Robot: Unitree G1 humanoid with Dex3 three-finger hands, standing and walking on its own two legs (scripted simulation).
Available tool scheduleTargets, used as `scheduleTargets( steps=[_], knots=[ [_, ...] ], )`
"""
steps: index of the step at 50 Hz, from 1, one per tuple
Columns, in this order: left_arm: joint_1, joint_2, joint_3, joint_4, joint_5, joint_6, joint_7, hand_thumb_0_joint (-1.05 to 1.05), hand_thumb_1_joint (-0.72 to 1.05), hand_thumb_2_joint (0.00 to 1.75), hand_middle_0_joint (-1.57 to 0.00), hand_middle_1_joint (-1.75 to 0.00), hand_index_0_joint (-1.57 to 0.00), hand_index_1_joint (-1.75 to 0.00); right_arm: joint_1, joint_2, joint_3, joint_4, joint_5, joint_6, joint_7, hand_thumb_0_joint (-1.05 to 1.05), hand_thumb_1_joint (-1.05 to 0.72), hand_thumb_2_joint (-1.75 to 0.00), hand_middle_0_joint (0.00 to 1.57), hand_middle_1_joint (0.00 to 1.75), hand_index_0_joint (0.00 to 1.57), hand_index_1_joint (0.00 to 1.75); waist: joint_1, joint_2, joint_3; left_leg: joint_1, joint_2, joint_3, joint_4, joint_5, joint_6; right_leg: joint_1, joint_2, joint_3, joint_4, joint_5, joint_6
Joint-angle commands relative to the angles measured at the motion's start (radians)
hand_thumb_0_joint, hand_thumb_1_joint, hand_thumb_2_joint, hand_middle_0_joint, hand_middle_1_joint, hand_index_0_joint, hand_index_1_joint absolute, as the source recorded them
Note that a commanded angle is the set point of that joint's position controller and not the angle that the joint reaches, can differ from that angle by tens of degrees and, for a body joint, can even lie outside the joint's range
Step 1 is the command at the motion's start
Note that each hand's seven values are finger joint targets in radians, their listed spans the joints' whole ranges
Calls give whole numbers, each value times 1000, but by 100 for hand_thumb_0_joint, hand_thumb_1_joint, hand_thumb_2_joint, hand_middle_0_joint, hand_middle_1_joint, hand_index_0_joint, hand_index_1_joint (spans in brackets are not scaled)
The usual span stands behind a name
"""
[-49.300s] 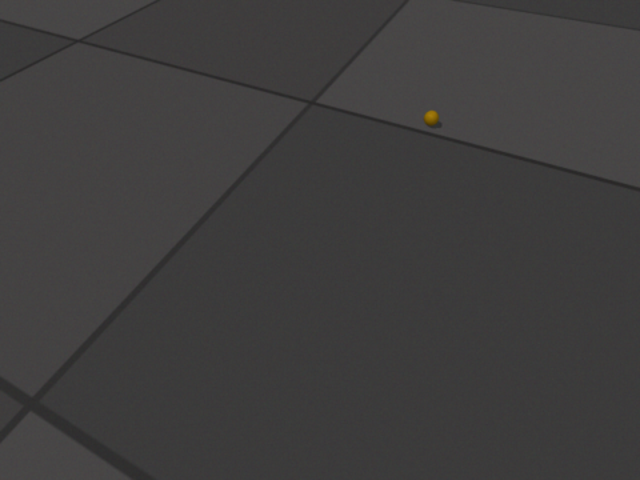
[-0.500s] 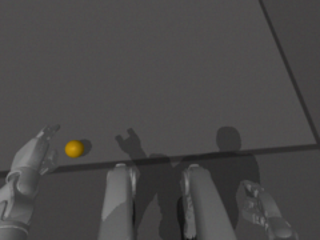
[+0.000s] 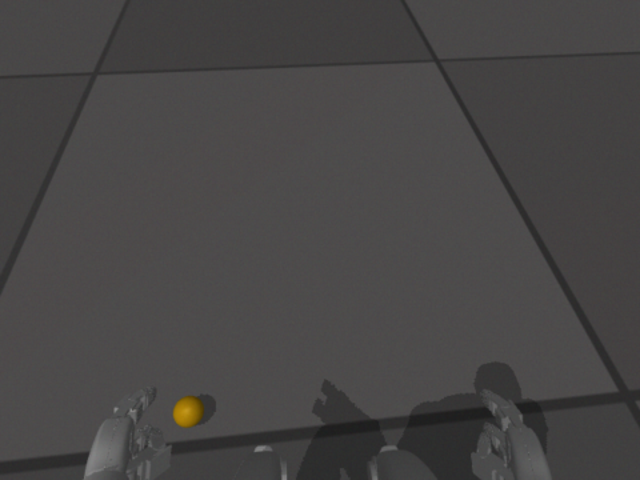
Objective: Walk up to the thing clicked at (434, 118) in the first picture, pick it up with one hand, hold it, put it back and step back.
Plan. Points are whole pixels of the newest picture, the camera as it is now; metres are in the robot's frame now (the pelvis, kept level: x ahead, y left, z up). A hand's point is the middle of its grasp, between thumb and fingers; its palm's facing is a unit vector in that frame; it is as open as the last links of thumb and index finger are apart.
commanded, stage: home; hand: left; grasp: from above
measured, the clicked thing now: (188, 411) +0.40 +0.34 -0.64
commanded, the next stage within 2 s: none
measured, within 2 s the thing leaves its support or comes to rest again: neither
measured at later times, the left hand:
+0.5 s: hand (171, 447) +0.19 +0.18 -0.01, palm faces +0.07 -0.98 -0.20, open 7.4 cm
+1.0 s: hand (170, 444) +0.19 +0.18 -0.01, palm faces +0.06 -0.98 -0.20, open 7.4 cm
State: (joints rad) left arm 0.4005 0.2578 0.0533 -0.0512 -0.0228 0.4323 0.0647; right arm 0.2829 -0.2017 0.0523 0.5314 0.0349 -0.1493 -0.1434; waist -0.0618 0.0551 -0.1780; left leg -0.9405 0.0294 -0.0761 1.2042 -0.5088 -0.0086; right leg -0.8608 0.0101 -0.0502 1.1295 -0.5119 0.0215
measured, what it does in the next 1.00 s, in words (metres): stands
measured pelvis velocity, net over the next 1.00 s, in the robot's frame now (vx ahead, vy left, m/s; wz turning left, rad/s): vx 0.03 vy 0.00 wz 0.01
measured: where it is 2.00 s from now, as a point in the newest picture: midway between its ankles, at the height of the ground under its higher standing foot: outside the picture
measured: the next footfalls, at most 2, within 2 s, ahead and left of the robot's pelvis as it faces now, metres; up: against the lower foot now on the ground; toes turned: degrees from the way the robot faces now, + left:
none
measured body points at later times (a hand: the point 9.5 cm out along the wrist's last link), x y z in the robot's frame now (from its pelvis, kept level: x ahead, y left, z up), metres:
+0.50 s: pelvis +0.03 -0.01 +0.03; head +0.05 +0.00 +0.48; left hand +0.18 +0.23 +0.00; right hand +0.21 -0.25 -0.02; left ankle +0.04 +0.12 -0.65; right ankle +0.03 -0.14 -0.65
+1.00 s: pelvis +0.03 +0.00 +0.03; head +0.04 +0.00 +0.48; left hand +0.19 +0.23 +0.01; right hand +0.19 -0.25 -0.03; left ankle +0.04 +0.12 -0.65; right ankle +0.03 -0.14 -0.65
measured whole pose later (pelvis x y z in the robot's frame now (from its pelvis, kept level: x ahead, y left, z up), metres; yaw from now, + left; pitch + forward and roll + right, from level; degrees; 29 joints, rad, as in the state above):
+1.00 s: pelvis +0.03 +0.00 +0.03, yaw +0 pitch +9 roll -3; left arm 0.49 0.22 0.03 -0.12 -0.05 0.45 0.02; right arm 0.29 -0.22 0.03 0.55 0.00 -0.22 -0.19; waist -0.03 0.05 -0.15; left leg -0.70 0.03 -0.06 1.02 -0.48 -0.01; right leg -0.62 0.01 -0.04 0.95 -0.48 0.02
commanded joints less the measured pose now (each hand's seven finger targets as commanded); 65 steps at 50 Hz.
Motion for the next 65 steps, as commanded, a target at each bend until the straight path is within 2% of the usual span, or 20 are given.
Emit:
scheduleTargets(
  steps=[1,6,10,13,19,21,23,29,34,35,44,49,53,59,62,65],
  knots=[
    [41,79,53,-269,-38,-2,4,0,90,90,-20,-30,-20,-30,-39,-116,-47,-166,-4,-89,-44,0,-90,-90,20,30,20,30,7,36,-116,263,-32,16,-287,156,16,171,22,-2,-285,168,-29],
    [110,56,52,-281,-43,11,-13,0,90,90,-20,-30,-20,-30,-33,-114,-55,-174,-15,-110,-57,0,-90,-90,20,30,20,30,15,-11,-66,300,-34,25,-323,204,19,218,28,-10,-329,202,-25],
    [109,56,38,-277,-30,6,-30,0,90,90,-20,-30,-20,-30,-41,-122,-65,-177,-20,-122,-58,0,-90,-90,20,30,20,30,16,-31,-43,321,-36,36,-342,197,24,226,24,-9,-358,191,-20],
    [80,62,43,-262,-28,-4,-39,0,90,90,-20,-30,-20,-30,-47,-129,-68,-170,-25,-132,-57,0,-90,-90,20,30,20,30,12,-44,-30,330,-36,42,-344,203,26,230,22,-8,-361,195,-15],
    [62,68,45,-270,-24,-26,-47,0,90,90,-20,-30,-20,-30,-49,-135,-75,-159,-30,-144,-53,0,-90,-90,20,30,20,30,19,-4,-73,365,-36,42,-341,248,21,249,18,-7,-346,239,-18],
    [62,68,43,-268,-23,-29,-47,0,90,90,-20,-30,-20,-30,-56,-136,-72,-156,-32,-146,-52,0,-90,-90,20,30,20,30,19,-4,-50,359,-36,40,-346,242,20,251,19,-9,-345,235,-17],
    [63,69,40,-275,-21,-32,-46,0,90,90,-20,-30,-20,-30,-60,-134,-70,-153,-30,-145,-51,0,-90,-90,20,30,20,30,21,17,-65,375,-34,39,-348,255,18,254,19,-10,-339,245,-22],
    [73,63,33,-262,-19,-37,-41,0,90,90,-20,-30,-20,-30,-67,-134,-67,-150,-32,-143,-50,0,-90,-90,20,30,20,30,23,-1,-55,371,-31,29,-354,260,16,257,23,-16,-332,245,-24],
    [74,70,34,-272,-20,-37,-41,0,90,90,-20,-30,-20,-30,-63,-138,-70,-148,-32,-140,-51,0,-90,-90,20,30,20,30,25,1,-82,380,-32,33,-344,295,18,268,22,-13,-328,279,-23],
    [73,66,37,-262,-24,-39,-40,0,90,90,-20,-30,-20,-30,-64,-139,-70,-148,-33,-140,-50,0,-90,-90,20,30,20,30,20,-11,-80,373,-32,31,-341,293,19,266,23,-14,-330,279,-21],
    [81,69,35,-263,-21,-31,-38,0,90,90,-20,-30,-20,-30,-61,-137,-71,-149,-31,-139,-54,0,-90,-90,20,30,20,30,29,-18,-79,371,-30,33,-343,286,21,267,19,-11,-334,276,-21],
    [65,65,31,-256,-21,-25,-40,0,90,90,-20,-30,-20,-30,-64,-138,-72,-148,-31,-141,-53,0,-90,-90,20,30,20,30,25,-14,-44,350,-29,31,-364,204,20,243,22,-14,-346,193,-21],
    [67,69,32,-270,-19,-20,-39,0,90,90,-20,-30,-20,-30,-68,-138,-70,-153,-28,-143,-54,0,-90,-90,20,30,20,30,30,3,-39,346,-29,30,-370,192,18,242,21,-15,-344,181,-23],
    [55,66,32,-267,-22,-20,-42,0,90,90,-20,-30,-20,-30,-70,-140,-71,-152,-30,-148,-54,0,-90,-90,20,30,20,30,23,7,-18,334,-23,21,-385,132,15,217,26,-18,-341,128,-22],
    [63,68,37,-287,-26,-23,-43,0,90,90,-20,-30,-20,-30,-65,-137,-72,-152,-29,-152,-55,0,-90,-90,20,30,20,30,24,7,-58,346,-26,25,-373,160,15,238,23,-14,-338,152,-21],
    [64,62,31,-278,-23,-21,-41,0,90,90,-20,-30,-20,-30,-64,-137,-70,-158,-28,-152,-57,0,-90,-90,20,30,20,30,25,-7,-47,339,-27,28,-368,158,17,225,23,-12,-337,148,-22]
  ],
)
